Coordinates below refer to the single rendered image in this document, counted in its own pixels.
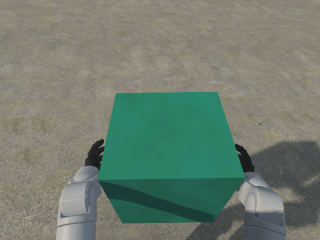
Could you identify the robot right hand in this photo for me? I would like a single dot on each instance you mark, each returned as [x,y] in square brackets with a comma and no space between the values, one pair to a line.
[245,160]

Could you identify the carton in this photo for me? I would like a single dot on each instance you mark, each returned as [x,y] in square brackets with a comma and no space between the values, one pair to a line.
[169,157]

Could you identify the right robot forearm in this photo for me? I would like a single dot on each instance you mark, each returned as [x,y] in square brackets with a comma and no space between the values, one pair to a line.
[264,214]

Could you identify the robot left hand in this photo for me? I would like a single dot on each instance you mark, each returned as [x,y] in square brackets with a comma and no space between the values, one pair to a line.
[93,157]

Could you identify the left robot forearm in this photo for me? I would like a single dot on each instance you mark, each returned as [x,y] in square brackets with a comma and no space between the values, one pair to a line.
[77,211]

